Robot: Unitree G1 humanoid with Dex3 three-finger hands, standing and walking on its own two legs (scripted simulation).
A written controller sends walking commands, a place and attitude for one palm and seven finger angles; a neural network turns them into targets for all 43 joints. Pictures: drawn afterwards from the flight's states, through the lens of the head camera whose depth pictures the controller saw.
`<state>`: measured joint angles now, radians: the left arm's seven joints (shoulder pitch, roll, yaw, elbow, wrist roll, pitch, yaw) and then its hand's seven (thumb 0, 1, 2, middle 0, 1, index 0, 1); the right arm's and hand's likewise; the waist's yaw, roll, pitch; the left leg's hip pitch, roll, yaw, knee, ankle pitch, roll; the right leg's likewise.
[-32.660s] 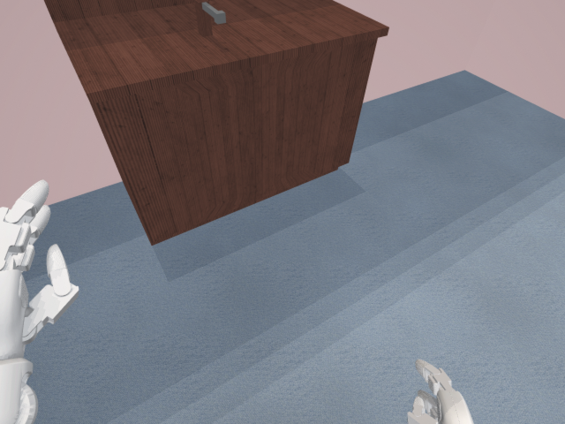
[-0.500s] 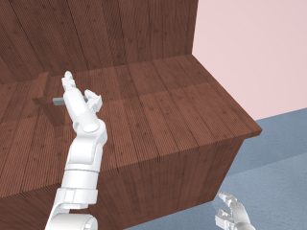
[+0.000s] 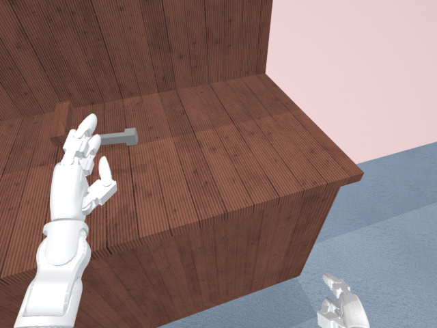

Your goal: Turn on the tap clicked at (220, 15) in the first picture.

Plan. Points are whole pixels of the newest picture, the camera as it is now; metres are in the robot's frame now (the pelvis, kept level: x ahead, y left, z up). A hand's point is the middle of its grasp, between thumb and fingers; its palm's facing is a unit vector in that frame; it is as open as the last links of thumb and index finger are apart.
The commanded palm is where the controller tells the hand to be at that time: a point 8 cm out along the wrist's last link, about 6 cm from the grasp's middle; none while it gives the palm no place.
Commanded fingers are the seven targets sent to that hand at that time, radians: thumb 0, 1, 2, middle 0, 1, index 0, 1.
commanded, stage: draw the hand back beside the body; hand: left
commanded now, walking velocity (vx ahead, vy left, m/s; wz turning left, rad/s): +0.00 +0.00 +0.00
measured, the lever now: (131, 136) +0.48 +0.26 +0.10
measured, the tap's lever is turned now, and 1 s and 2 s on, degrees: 80 80 80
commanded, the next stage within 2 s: step back with the hand held close in 0.88 s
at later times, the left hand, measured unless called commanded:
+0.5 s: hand (69, 218) +0.22 +0.25 +0.15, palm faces +0.37 -0.88 -0.31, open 7.5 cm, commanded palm +0.17 +0.29 +0.16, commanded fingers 0.00 0.90 0.90 -0.20 -0.30 -0.20 -0.30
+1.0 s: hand (62, 222) +0.21 +0.25 +0.16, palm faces +0.40 -0.85 -0.34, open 7.5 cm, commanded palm +0.17 +0.29 +0.17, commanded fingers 0.00 0.90 0.90 -0.20 -0.30 -0.20 -0.30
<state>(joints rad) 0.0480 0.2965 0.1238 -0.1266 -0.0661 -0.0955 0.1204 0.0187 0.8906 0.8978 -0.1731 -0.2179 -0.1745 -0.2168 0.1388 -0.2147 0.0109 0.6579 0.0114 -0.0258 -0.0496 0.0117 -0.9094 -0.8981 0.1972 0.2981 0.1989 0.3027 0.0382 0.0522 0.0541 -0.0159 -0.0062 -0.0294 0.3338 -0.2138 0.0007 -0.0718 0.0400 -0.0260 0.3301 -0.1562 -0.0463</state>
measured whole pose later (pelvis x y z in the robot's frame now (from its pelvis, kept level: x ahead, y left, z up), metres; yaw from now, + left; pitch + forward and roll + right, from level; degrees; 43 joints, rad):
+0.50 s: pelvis +0.00 +0.01 +0.00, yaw +0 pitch -7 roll +0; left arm 0.32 0.32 0.22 -0.30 -0.06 -0.13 0.11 0.02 0.89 0.90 -0.20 -0.29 -0.20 -0.29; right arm 0.16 -0.21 0.00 0.64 0.00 -0.06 -0.04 0.01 -0.91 -0.90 0.20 0.30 0.20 0.30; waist 0.06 0.05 0.06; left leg 0.00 -0.02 -0.03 0.33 -0.22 0.02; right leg -0.04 0.03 -0.02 0.30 -0.14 -0.03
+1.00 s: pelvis +0.01 +0.01 +0.00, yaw +0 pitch -6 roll +0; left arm 0.38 0.33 0.25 -0.36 -0.06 -0.12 0.11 0.02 0.89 0.90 -0.21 -0.30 -0.21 -0.30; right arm 0.15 -0.20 0.01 0.64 0.00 -0.08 -0.04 0.01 -0.91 -0.90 0.20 0.30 0.20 0.30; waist 0.06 0.06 0.06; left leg -0.01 -0.02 -0.03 0.36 -0.24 0.01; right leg -0.06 0.03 -0.03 0.33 -0.17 -0.03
